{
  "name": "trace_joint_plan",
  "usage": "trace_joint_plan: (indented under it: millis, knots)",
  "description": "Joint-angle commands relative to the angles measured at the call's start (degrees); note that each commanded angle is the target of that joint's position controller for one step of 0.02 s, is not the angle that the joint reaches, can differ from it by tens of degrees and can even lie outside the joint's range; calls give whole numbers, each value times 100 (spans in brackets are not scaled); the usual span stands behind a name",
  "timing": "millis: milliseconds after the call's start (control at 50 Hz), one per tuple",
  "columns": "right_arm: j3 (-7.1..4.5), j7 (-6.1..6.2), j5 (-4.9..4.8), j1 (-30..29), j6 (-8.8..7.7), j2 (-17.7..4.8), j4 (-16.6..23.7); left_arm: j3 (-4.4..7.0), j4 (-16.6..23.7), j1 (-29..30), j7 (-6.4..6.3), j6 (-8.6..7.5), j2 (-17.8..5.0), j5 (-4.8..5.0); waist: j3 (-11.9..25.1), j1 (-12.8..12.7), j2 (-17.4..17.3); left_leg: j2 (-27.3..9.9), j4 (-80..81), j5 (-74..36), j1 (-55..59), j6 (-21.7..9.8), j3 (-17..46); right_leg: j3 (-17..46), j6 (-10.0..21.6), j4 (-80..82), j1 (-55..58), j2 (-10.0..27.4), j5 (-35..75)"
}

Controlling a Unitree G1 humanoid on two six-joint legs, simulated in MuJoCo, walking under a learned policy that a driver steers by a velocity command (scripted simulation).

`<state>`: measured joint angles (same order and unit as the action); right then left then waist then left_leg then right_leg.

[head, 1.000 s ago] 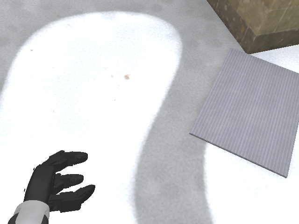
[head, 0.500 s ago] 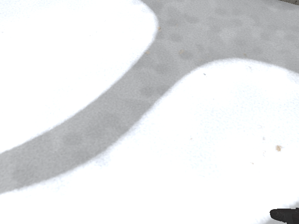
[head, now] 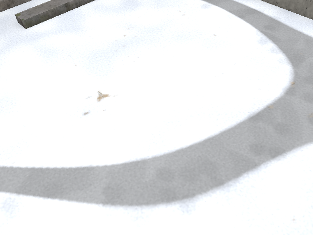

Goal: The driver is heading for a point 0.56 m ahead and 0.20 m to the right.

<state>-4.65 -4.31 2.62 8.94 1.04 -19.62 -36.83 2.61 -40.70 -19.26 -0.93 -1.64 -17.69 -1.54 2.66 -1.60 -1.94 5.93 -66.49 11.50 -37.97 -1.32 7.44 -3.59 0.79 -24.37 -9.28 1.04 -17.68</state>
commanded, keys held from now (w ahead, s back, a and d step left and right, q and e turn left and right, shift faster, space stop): w+shift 0.40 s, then w+e+shift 0.44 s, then e+shift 0.16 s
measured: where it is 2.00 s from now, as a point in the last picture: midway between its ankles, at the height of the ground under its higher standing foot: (174, 132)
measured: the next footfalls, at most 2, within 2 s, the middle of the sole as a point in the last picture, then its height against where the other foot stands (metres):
left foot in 0.30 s outside the picture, level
right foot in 0.76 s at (153, 183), level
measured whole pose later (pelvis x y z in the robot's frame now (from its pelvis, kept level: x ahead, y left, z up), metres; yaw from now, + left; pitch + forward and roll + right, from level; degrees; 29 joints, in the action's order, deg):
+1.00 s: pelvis +0.79 +0.13 -0.01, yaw -16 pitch +1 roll +0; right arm 3.0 0.3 2.9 -0.9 -4.7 -12.9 -33.9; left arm 3.5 -51.0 -26.1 0.8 -2.2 -17.3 -0.1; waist -3.9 -4.0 -0.1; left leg -5.5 -54.2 9.9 -40.6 3.0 8.2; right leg 5.9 9.8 -24.8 -8.8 -12.2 -14.8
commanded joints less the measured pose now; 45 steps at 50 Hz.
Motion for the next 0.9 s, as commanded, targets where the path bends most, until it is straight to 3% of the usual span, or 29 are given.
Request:
trace_joint_plan:
  millis: [20, 100, 160, 220, 260, 280, 300, 320, 340, 360, 380, 400, 440, 460, 500, 540, 620, 640, 680, 700, 720, 740, 760, 780, 800, 820, 840, 860, 900]
  knots:
    - [30, -81, 2, -149, -90, -169, 325, 203, 197, -83, 98, -288, -701, -17, -729, 60, 662, -252, -376, -521, -1260, 2, 238, 1426, 400, 1716, 266, 1274, -1485]
    - [76, -99, 18, -986, -160, -225, 462, 227, -180, -884, 138, -392, -677, 6, -1008, -331, 670, -314, 483, -506, -1751, -17, 106, 951, 605, 1920, 989, 1381, -897]
    - [185, -194, -2, -1684, -226, -120, 646, 188, -426, -1173, 131, -399, -602, -6, -1187, -519, 796, -491, 1591, -398, -1357, -105, -523, 434, 650, 2137, 1083, 1405, -81]
    - [323, -233, 28, -2019, -279, 45, 768, 173, -797, -1473, 88, -344, -676, 13, -1230, -516, 962, -599, 2516, 83, -599, -378, -1239, 25, 708, 2093, 1366, 1536, 2039]
    - [332, -108, 51, -1437, -290, 43, 601, 166, -996, -1418, 55, -298, -848, 60, -755, -74, 1186, -139, 2850, 743, 834, -701, -1707, -400, 655, 1150, 1365, 1532, 5568]
    - [256, -7, 37, -599, -308, -117, 386, 171, -1073, -1376, 35, -282, -1001, 73, -236, 414, 1294, 143, 2850, 882, 1987, -850, -1777, -513, 655, 83, 1180, 1614, 7203]
    - [132, 100, 33, 835, -362, -338, -56, 172, -1028, -1075, 21, -265, -1104, 140, 441, 1207, 1226, 143, 3395, 427, 3776, -996, -1491, -655, 556, -1453, 456, 1452, 7124]
    - [-53, 226, 101, 1880, -376, -867, -384, 99, -791, -884, 49, -286, -838, 118, 1236, 1613, 668, -965, 3617, 1763, 5652, -1084, -86, -613, 521, -3489, -1089, 1135, 4534]
    - [-147, 335, 79, 1831, -394, -1399, -369, -57, -368, -1022, 223, -333, 2, 163, 1889, 984, -785, -2744, 4307, 3752, 6867, -1424, 3112, 43, 351, -5359, -3190, 154, -1129]
    - [-134, 380, 4, 1876, -426, -1261, -417, 92, -209, -166, 179, -375, -596, 163, 1596, 1261, -74, -2684, 4958, 3110, 6298, -1243, 3700, 871, 530, -5756, -3670, 101, -728]
    - [-76, 429, 1, 1625, -451, -1014, -688, 107, -63, 170, 180, -393, -577, 203, 479, 941, 9, -2355, 4942, 1842, 5511, -1155, 2506, 743, 549, -5520, -3959, 387, -22]
    - [-16, 419, -30, 1364, -485, -734, -724, 54, -110, 89, 207, -397, -450, 163, -24, 647, 142, -2113, 5069, 1039, 4676, -1128, 1866, 637, 501, -5146, -3711, 555, 208]
    - [127, 442, -64, 883, -574, -279, -693, -2, -414, -527, 312, -192, -180, 41, -361, 110, -35, -1732, 5450, 745, 3550, -901, 850, 769, 338, -4796, -3074, 723, 346]
    - [178, 434, -98, 883, -631, -112, -742, -6, -486, -581, 364, -89, -97, 25, -513, 20, -177, -1672, 5649, 581, 3234, -847, 588, 800, 280, -4720, -2975, 747, 342]
    - [194, 398, -181, 972, -750, -71, -891, -7, -364, -91, 421, 27, -29, 16, -981, -6, -238, -1540, 6053, -131, 2912, -664, -48, 746, 211, -4501, -3354, 717, 707]
    - [236, 341, -147, 1008, -837, 14, -974, -27, -157, 509, 426, 35, -11, 96, -1267, 29, -278, -1260, 6291, -1259, 2638, -425, -812, 521, 213, -3855, -3412, 545, 1373]
    - [324, 403, -205, 1222, -979, -12, -1159, -160, 92, 1314, 516, -61, 87, 130, -1255, 93, 18, -1129, 6452, -3878, 2832, -92, -1758, -375, 452, -2300, -2667, 214, 2571]
    - [318, 450, -214, 1298, -1002, -138, -1197, -180, 93, 1366, 536, -74, 76, 120, -1122, 67, 55, -1200, 6359, -4859, 3142, 11, -1851, -558, 554, -1995, -2396, 32, 2732]
    - [241, 613, -166, 1341, -975, -504, -1194, -157, -12, 1099, 536, -58, -123, 106, -631, -157, -277, -1394, 5517, -7122, 3984, 214, -1983, -846, 704, -1711, -1838, -398, 2595]
    - [178, 711, -110, 1243, -897, -695, -1144, -97, -151, 637, 516, -24, -331, 90, -270, -447, -467, -1497, 4751, -8017, 4263, 289, -1977, -908, 770, -1685, -1333, -631, 2253]
    - [120, 777, -41, 1015, -781, -850, -1052, 11, -392, -250, 490, 3, -607, 65, 180, -942, -539, -1582, 3469, -8506, 4202, 324, -1933, -860, 884, -1714, -431, -831, 1879]
    - [62, 802, 24, 550, -673, -988, -892, 163, -791, -1616, 432, 33, -900, 51, 630, -1620, -540, -1646, 1674, -8320, 3650, 300, -1797, -445, 1161, -1582, 818, -732, 1581]
    - [12, 726, -29, 178, -593, -965, -856, 333, -1016, -2350, 332, 32, -1165, 127, 649, -2034, 127, -861, -1187, -4761, 2682, 223, -1942, 135, 1573, -883, 1705, -400, 1445]
    - [339, 573, 142, 43, -756, 224, -510, 378, -1108, -1796, 245, 100, -1400, 170, 91, -1075, 1737, 75, -3325, 1659, 66, 206, -1403, 1258, 1764, -1777, 2406, 86, 2650]
    - [431, 509, -115, 811, -869, 217, 13, 454, -778, -1161, 187, 124, -1707, 73, 1385, -401, 1931, -12, -3949, 1805, -1273, 256, -183, 4139, 2958, -310, 3462, 1117, 635]
    - [474, 472, 14, 561, -1000, -136, 7, 423, -493, -775, 139, 134, -1255, 57, 954, -447, 738, -353, -3237, 1176, -1460, 51, 96, 5118, 2745, 985, 2807, 1359, -1126]
    - [439, 434, 40, 349, -1021, -338, -42, 335, -509, -495, 117, 117, -859, 45, 100, -149, -182, -660, -2483, 694, -1221, 14, 72, 4776, 2405, 1310, 1600, 1245, -1510]
    - [456, 452, 126, 168, -957, -282, -7, 297, -522, -280, 115, 55, -778, 62, -489, 132, -533, -820, -1961, 714, -868, 117, -24, 4278, 2221, 1291, 541, 1029, -346]
    - [513, 481, 175, 259, -633, -166, 14, 251, -494, -122, 104, -120, -791, 92, -966, 529, -745, -1045, -1011, 886, -6, 415, -199, 3182, 2054, 1178, -1008, 604, 2137]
